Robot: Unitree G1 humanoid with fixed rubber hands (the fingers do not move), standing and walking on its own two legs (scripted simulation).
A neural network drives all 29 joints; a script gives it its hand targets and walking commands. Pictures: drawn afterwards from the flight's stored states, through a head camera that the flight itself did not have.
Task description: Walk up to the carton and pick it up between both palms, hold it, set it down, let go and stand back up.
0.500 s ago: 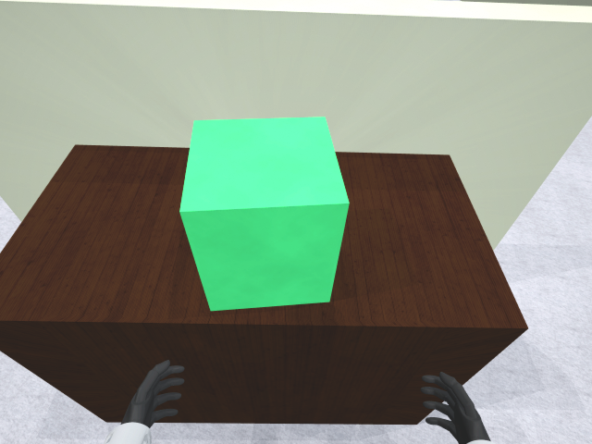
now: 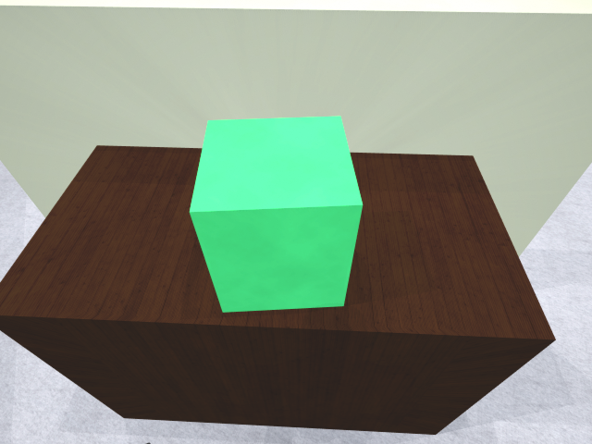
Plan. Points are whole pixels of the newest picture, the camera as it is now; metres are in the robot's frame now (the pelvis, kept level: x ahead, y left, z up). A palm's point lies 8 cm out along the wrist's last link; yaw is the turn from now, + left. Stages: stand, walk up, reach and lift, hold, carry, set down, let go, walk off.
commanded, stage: stand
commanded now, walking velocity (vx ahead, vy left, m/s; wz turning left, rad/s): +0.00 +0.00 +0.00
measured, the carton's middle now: (279, 218) +0.45 +0.06 +0.04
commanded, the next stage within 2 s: none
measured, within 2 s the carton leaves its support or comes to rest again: neither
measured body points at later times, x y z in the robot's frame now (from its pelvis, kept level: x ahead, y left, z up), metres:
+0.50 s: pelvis +0.00 +0.00 +0.00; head -0.01 -0.01 +0.45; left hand -0.01 +0.22 -0.15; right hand +0.00 -0.24 -0.15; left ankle +0.01 +0.11 -0.74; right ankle -0.05 -0.10 -0.74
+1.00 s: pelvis +0.00 -0.02 +0.00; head -0.01 -0.03 +0.45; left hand -0.05 +0.18 -0.16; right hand -0.01 -0.23 -0.16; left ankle +0.01 +0.11 -0.74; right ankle -0.05 -0.11 -0.74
